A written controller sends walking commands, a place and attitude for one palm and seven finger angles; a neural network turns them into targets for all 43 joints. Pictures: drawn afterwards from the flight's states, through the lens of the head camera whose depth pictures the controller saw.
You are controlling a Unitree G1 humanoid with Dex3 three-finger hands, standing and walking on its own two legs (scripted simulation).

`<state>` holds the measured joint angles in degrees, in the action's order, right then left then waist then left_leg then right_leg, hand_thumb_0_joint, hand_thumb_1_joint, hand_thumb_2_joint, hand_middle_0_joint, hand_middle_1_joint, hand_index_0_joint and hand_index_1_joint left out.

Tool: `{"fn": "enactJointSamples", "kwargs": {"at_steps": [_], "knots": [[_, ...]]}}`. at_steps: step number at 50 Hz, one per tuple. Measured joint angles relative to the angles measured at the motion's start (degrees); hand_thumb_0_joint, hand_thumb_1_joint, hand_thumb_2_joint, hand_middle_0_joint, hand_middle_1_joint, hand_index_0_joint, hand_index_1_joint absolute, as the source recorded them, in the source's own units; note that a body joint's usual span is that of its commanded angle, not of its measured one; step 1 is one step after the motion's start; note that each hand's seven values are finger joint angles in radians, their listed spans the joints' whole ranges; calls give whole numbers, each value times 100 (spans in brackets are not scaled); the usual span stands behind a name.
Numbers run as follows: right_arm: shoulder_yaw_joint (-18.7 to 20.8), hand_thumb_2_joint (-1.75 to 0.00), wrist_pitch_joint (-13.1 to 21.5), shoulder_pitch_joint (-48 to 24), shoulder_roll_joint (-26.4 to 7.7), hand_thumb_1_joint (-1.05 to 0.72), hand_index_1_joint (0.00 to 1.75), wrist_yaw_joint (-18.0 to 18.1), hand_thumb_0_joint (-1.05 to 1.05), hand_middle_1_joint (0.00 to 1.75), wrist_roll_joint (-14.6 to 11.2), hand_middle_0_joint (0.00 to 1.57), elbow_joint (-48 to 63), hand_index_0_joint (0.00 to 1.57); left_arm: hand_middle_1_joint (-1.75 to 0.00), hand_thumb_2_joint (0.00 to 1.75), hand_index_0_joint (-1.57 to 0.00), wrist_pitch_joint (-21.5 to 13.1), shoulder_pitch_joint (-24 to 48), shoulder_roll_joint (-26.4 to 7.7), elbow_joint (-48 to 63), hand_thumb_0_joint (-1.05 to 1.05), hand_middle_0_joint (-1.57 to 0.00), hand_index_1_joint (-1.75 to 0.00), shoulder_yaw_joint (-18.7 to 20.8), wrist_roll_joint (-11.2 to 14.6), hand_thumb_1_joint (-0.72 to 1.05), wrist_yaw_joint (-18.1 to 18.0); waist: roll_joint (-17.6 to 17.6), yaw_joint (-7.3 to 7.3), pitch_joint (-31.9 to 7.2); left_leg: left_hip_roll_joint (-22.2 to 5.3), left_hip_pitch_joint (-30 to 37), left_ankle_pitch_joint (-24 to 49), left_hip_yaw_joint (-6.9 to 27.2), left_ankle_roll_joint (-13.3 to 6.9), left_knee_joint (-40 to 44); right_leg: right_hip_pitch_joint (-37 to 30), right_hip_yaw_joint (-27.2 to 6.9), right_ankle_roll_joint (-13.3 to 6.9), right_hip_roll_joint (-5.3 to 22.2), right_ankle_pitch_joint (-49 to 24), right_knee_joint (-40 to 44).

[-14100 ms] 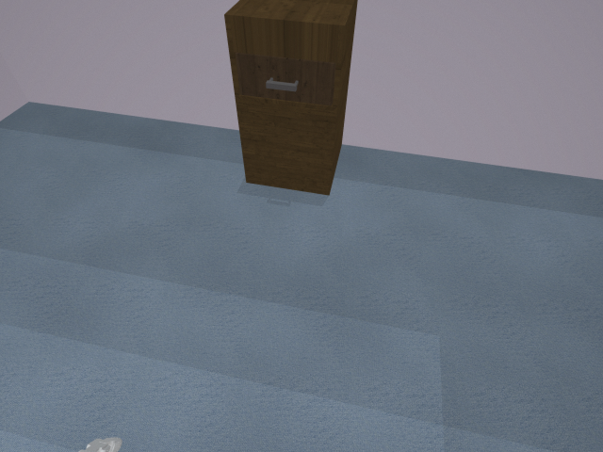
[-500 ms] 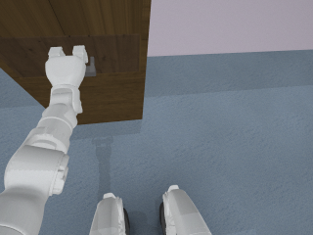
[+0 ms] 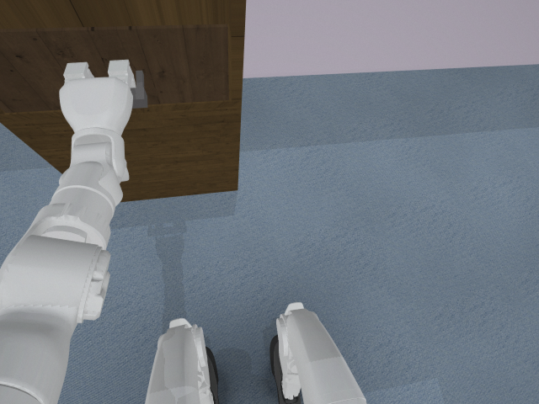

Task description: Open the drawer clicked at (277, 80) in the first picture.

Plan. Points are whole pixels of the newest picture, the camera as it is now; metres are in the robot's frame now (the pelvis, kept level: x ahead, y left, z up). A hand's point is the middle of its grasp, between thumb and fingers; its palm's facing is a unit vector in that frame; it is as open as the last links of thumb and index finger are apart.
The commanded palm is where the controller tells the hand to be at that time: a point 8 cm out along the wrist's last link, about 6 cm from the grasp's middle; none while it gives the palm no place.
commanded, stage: lower the fingers behind the handle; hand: left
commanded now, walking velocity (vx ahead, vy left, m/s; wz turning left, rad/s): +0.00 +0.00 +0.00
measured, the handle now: (106, 89) +0.61 +0.19 -0.04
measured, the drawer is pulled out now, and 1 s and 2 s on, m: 0.00 0.00 0.04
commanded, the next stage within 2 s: close the thumb around the handle in 0.60 s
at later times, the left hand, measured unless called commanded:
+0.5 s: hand (115, 129) +0.55 +0.18 -0.06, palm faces -0.04 -0.01 -1.00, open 13.8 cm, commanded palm +0.53 +0.15 -0.01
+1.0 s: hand (115, 128) +0.55 +0.18 -0.06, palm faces -0.04 -0.01 -1.00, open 11.3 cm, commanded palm +0.54 +0.15 -0.01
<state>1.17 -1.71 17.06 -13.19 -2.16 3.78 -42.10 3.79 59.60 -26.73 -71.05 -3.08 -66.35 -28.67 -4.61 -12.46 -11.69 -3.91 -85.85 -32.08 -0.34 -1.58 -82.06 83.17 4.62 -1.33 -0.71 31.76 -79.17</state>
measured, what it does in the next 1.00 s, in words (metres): stands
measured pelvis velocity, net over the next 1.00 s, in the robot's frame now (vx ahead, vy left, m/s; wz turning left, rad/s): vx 0.00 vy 0.00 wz -0.01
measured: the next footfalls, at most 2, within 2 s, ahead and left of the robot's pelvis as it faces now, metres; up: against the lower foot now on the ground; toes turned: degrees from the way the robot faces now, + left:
none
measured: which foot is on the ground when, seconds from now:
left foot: down 0.00-1.00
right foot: down 0.00-1.00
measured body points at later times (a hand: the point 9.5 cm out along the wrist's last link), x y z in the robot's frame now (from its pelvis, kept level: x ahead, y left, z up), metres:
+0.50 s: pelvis +0.00 +0.00 -0.02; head +0.19 +0.01 +0.39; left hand +0.54 +0.18 +0.00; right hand -0.01 -0.26 -0.14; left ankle +0.03 +0.11 -0.58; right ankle +0.03 -0.11 -0.58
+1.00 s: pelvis +0.00 +0.00 -0.01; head +0.20 +0.02 +0.39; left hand +0.54 +0.17 +0.00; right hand -0.01 -0.26 -0.13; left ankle +0.03 +0.11 -0.58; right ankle +0.03 -0.11 -0.58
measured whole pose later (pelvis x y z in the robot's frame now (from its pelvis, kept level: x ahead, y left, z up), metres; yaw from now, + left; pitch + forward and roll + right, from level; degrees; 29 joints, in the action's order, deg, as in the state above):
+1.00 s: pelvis +0.00 +0.00 -0.01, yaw -1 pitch +37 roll -4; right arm 1.1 -1.2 17.0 -13.0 -2.3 3.8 -42.2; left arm 2.7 58.6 -27.4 -68.1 -2.5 -66.4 -28.0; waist -4.6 -12.2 -11.6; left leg -4.1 -88.5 -33.3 0.0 -1.6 -85.0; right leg 85.8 4.7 -1.3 -1.0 32.8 -81.9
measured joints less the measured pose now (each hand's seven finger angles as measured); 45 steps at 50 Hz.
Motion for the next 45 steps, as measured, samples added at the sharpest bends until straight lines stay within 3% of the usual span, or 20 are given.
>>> {"fn": "enactJointSamples", "kwargs": {"at_steps": [5, 13, 25, 37, 45], "knots": [[15, -90, 48, 16, 22, -90, 30, 22, 0, 30, 4, 20, 27, 20, -120, 30, -31, -106, -78, -55, 207, 0, -31, -122, 93, 32, -48, 156, 9, -6, -11, -17, -137, -25, 11, 8, -110, 138, 7, -10, -14, 19, -105], [-18, -90, 63, 15, 12, -90, 30, 5, 0, 30, 20, 20, 11, 20, -120, 30, -31, -257, -96, -165, 310, 0, -30, -121, 157, -55, -48, 96, 3, 6, -28, -37, -365, -111, 36, 6, -359, 359, 25, -16, -28, 94, -338], [-31, -90, 66, -48, 60, -90, 30, -16, 0, 30, -12, 20, 0, 20, -120, 30, -31, -83, -52, -91, 315, 0, -30, -120, 83, 18, -48, 136, -24, 34, 9, -25, -359, -105, 27, -9, -360, 351, 12, 2, -20, 87, -336], [9, -90, 69, 19, 39, -90, 30, -13, 0, 30, 10, 20, 2, 20, -120, 30, -32, -123, -89, -65, 316, 0, -31, -120, 49, -6, -48, 115, -13, 31, -16, -16, -317, -118, 30, -5, -328, 305, 12, 4, -18, 100, -302], [12, -90, 42, 11, 25, -90, 30, -23, 0, 30, 13, 20, -26, 20, -122, 38, -33, -109, -115, -52, 343, 0, -31, -122, 75, 10, -31, 74, -3, 36, 3, -20, -280, -121, 27, -2, -304, 274, 6, 3, -26, 101, -279]]}}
